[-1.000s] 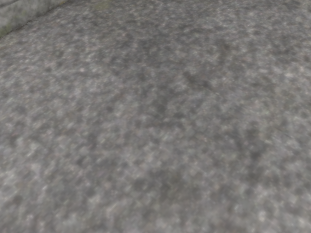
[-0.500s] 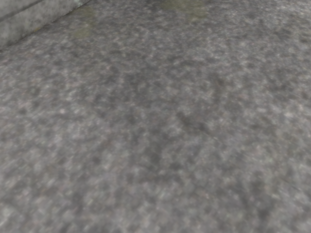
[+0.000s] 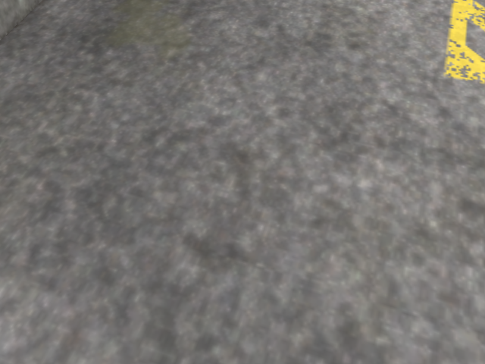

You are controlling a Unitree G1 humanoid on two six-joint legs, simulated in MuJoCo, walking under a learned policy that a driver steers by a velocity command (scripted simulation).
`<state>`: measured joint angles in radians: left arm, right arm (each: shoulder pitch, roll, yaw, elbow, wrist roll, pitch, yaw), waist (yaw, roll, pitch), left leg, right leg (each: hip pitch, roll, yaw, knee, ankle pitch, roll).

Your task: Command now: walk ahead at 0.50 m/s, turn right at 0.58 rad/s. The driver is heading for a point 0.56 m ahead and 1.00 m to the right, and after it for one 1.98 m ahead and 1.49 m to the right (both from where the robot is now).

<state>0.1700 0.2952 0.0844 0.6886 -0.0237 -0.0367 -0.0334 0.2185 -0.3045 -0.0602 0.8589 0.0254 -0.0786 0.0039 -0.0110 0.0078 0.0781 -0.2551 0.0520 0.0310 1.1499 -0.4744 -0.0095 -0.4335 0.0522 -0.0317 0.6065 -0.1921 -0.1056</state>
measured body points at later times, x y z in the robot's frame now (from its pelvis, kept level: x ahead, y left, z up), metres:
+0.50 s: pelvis +0.30 +0.03 +0.01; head +0.33 +0.02 +0.45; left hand +0.44 +0.29 -0.11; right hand +0.40 -0.27 -0.08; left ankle +0.40 +0.12 -0.72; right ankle +0.14 -0.06 -0.64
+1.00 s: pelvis +0.53 -0.12 +0.00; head +0.56 -0.16 +0.45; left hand +0.84 -0.01 -0.08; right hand +0.42 -0.40 -0.13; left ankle +0.47 +0.09 -0.63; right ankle +0.55 -0.23 -0.72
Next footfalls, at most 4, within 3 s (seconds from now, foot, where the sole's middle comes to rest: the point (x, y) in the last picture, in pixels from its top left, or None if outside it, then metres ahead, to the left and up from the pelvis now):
0.40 left None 0.44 0.11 -0.76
0.92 right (350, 305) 0.59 -0.25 -0.76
1.38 left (341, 202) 0.93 -0.28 -0.76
1.86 right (453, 222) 0.85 -0.61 -0.76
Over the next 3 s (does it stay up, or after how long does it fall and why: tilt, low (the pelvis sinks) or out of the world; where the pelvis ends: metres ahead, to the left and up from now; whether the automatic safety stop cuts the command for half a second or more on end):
stays up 0.90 -0.50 0.02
